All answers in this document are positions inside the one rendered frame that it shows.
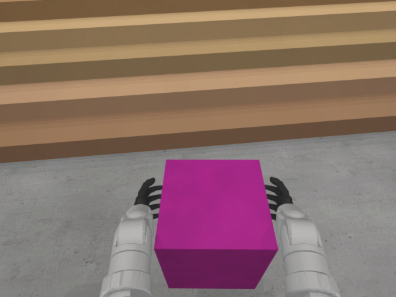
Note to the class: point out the robot right hand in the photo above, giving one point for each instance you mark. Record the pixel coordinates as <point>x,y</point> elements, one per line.
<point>282,193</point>

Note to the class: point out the carton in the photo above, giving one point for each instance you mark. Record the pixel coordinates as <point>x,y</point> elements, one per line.
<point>214,225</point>

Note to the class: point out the robot right forearm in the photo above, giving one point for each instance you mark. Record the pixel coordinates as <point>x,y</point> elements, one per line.
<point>307,272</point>

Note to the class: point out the robot left forearm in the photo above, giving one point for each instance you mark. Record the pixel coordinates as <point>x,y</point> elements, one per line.
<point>129,271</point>

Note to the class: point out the robot left hand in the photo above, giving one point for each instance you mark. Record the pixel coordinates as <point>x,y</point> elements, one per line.
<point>144,198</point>

